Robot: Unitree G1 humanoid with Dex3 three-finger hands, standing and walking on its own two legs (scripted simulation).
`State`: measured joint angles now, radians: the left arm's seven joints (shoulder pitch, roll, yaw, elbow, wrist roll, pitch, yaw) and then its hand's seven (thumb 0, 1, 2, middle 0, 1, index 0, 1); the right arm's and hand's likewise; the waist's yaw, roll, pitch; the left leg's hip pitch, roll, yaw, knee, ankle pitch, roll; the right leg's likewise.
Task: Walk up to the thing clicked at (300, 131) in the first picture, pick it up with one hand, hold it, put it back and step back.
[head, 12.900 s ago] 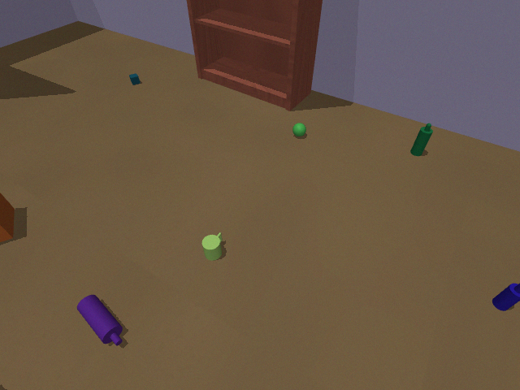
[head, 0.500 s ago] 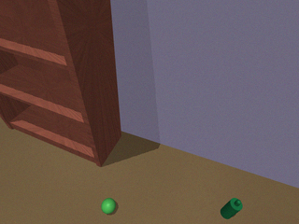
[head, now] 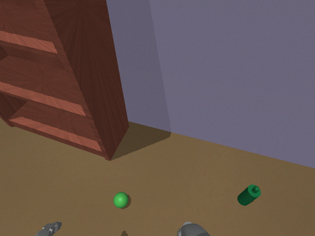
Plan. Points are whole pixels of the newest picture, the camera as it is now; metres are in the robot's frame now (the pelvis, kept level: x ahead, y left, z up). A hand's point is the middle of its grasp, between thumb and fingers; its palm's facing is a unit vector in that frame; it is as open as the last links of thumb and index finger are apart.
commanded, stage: walk up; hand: left
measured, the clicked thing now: (120, 199) +0.42 +0.22 -0.71
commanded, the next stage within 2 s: stand in 1.52 s
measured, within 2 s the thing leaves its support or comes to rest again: neither
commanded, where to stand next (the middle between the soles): +0.03 -0.01 m, yaw -2 degrees
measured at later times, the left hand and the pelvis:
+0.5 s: hand out of the picture +0.05 +0.26 -0.15, palm faces -0.05 -0.94 -0.33, open 7.3 cm; pelvis -0.02 +0.01 +0.01, yaw -3 degrees
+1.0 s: hand out of the picture +0.08 +0.24 -0.13, palm faces -0.07 -0.94 -0.33, open 7.3 cm; pelvis -0.01 +0.00 +0.02, yaw -3 degrees
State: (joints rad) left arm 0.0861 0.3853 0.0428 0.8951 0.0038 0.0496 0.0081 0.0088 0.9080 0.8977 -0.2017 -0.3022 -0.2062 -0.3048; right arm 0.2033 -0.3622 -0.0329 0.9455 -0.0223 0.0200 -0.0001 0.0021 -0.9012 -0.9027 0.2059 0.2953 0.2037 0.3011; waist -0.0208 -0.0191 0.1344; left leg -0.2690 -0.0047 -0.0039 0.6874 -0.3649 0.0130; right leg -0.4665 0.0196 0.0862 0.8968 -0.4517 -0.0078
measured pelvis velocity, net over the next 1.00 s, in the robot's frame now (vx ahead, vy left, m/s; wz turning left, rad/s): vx -0.01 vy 0.00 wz -0.05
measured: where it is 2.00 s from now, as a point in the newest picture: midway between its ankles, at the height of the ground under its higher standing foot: outside the picture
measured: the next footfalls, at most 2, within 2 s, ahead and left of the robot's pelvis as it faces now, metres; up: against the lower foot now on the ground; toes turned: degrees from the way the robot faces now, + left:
right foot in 0.18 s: +0.01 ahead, -0.14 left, +0.00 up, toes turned -3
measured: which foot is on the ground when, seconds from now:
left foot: down 0.00-1.00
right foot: up 0.00-0.16, down 0.18-1.00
